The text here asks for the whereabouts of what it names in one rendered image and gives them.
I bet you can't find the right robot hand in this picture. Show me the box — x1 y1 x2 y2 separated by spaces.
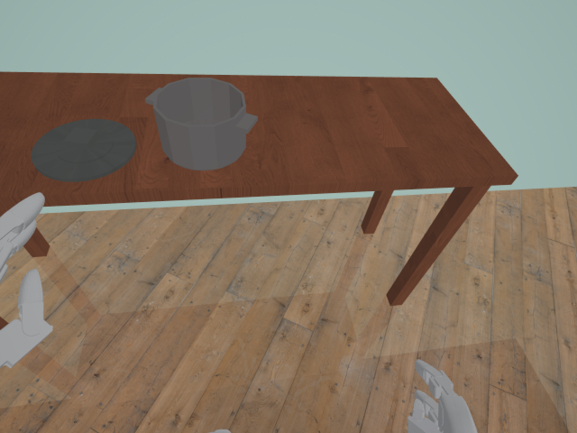
408 360 478 433

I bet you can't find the lid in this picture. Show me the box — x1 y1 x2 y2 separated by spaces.
31 119 136 182

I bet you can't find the pot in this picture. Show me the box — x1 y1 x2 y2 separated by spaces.
145 78 258 170

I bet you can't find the knob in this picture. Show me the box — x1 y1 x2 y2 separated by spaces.
63 127 100 150

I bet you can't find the table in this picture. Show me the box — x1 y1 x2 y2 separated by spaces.
0 72 518 330

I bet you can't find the left robot hand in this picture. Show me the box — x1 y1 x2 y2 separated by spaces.
0 192 53 368

